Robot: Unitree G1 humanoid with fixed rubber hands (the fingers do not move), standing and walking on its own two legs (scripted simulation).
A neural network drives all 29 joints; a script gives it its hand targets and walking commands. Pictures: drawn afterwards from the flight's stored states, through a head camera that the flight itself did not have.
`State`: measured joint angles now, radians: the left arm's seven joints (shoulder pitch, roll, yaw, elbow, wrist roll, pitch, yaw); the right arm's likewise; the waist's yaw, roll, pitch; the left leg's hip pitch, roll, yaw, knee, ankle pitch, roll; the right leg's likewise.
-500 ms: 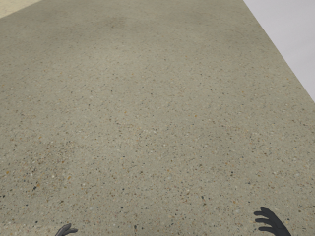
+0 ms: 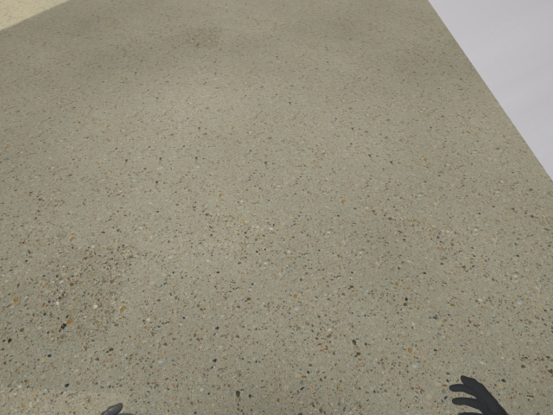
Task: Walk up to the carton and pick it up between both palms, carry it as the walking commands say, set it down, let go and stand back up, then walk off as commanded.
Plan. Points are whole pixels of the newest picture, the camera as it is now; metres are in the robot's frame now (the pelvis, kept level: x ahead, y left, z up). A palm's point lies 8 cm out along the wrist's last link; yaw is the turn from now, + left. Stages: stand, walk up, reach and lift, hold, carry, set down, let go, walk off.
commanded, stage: walk up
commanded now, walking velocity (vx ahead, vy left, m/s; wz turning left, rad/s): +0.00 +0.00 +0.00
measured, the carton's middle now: out of the picture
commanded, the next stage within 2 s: none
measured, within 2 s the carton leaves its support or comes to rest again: neither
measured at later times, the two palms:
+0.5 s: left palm out of the picture -0.01 +0.32 -0.13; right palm out of the picture +0.14 -0.21 -0.11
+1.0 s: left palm out of the picture -0.08 +0.28 -0.09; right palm out of the picture +0.14 -0.22 -0.11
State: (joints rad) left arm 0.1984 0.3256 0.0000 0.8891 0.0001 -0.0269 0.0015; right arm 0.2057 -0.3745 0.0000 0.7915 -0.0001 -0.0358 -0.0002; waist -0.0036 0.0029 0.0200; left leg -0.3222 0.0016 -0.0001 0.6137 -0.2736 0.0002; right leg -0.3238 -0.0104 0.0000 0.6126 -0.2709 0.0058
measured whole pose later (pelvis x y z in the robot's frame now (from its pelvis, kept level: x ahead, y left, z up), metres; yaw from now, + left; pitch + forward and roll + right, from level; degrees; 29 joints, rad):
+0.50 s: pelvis -0.03 +0.02 -0.01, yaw +14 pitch -1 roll -2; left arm 0.20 0.33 0.00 0.84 0.00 0.06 0.01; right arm 0.21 -0.30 0.00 0.80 0.00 0.07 0.02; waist 0.03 0.00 0.03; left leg -0.33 0.02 -0.02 0.71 -0.37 0.00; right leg -0.34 -0.14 -0.18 0.70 -0.35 0.05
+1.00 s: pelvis -0.05 -0.02 +0.01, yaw +26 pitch +1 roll +2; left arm 0.17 0.32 0.00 0.82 0.00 0.06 0.02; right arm 0.22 -0.30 0.00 0.80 0.00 0.07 0.01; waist -0.02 0.00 0.04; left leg -0.53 -0.05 -0.08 0.97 -0.36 -0.01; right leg -0.30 -0.06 -0.13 0.54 -0.27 -0.04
